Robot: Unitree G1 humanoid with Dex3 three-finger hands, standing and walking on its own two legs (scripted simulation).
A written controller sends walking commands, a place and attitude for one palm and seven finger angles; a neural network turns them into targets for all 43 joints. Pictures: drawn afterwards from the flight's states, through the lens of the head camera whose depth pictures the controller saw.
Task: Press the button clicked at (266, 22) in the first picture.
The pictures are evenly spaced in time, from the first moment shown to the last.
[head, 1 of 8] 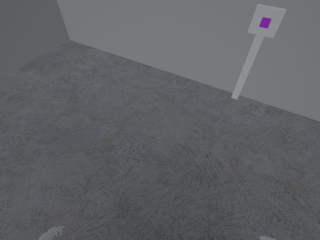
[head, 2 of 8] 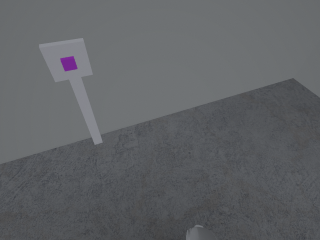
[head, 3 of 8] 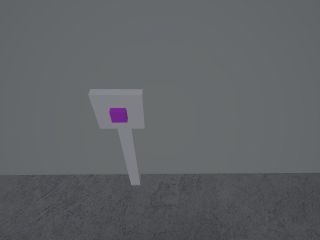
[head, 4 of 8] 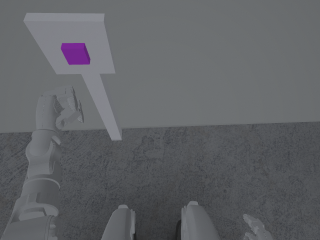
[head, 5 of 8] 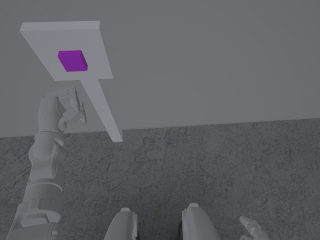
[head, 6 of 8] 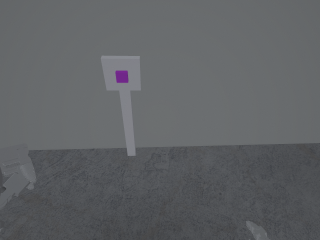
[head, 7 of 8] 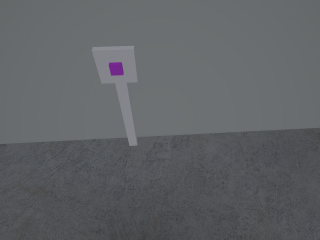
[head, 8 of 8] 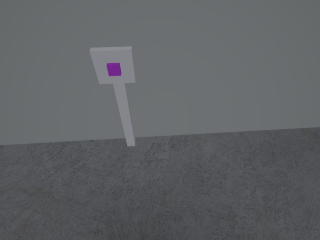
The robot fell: no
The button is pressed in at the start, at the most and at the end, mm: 0 11 0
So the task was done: yes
